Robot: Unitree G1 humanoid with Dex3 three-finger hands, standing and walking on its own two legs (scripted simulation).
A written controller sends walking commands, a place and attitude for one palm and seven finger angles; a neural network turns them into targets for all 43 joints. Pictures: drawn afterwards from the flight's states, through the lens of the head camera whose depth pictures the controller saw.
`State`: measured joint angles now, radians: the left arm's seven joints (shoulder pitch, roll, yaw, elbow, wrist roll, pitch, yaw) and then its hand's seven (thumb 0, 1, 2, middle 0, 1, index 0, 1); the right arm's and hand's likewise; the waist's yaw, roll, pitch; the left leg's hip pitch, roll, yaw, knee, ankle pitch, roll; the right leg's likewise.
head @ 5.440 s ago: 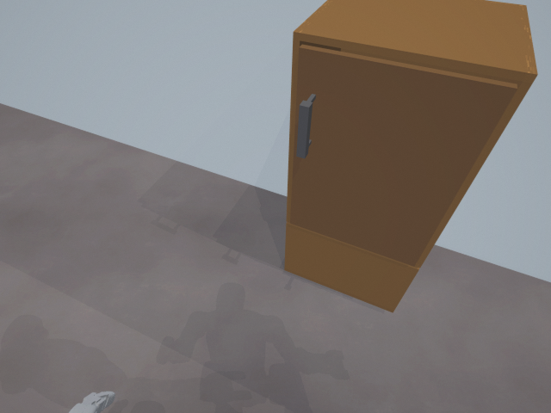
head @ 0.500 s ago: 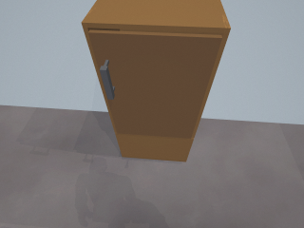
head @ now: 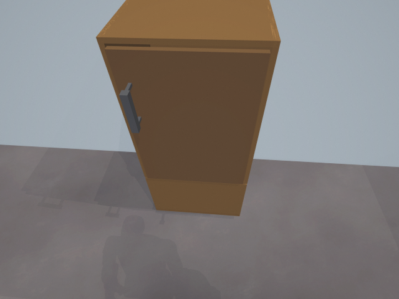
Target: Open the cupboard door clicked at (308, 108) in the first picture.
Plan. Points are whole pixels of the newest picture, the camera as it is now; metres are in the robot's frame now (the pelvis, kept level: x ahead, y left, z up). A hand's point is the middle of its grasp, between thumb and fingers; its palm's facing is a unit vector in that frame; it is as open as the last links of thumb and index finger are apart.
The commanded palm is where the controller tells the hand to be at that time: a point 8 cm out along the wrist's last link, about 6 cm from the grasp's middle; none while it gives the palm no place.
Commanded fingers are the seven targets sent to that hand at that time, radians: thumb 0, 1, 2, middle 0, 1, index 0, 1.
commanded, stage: shuffle to correct the standing spot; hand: left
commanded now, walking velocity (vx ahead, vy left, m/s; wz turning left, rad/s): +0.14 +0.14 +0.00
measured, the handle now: (132, 108) +0.61 +0.24 +0.01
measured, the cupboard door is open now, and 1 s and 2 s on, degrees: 0 0 0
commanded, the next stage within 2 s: come to a stop and stand still in 0.26 s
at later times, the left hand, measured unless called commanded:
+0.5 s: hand out of the picture +0.08 +0.22 -0.18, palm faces +0.04 -0.97 -0.23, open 7.4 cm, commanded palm none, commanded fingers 0.00 0.90 0.90 -0.20 -0.30 -0.20 -0.30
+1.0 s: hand out of the picture +0.10 +0.22 -0.17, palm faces +0.01 -0.97 -0.25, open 7.4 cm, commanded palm none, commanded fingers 0.00 0.90 0.90 -0.20 -0.30 -0.20 -0.30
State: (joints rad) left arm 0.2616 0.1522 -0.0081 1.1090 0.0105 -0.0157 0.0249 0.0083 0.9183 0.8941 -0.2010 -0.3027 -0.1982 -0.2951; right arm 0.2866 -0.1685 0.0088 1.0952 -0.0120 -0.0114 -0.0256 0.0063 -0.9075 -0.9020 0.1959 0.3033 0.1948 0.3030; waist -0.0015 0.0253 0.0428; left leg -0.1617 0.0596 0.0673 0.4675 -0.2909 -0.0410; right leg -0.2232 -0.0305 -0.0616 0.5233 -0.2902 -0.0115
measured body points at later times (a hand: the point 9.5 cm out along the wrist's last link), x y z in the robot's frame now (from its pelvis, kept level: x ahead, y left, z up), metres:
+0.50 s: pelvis +0.06 +0.03 -0.01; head +0.09 +0.02 +0.43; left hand +0.08 +0.27 -0.16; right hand +0.01 -0.18 -0.18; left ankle -0.02 +0.14 -0.73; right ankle +0.03 -0.06 -0.74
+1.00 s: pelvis +0.05 +0.04 -0.01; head +0.08 +0.02 +0.44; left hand +0.10 +0.27 -0.15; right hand +0.11 -0.20 -0.16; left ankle +0.04 +0.16 -0.74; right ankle +0.03 -0.07 -0.74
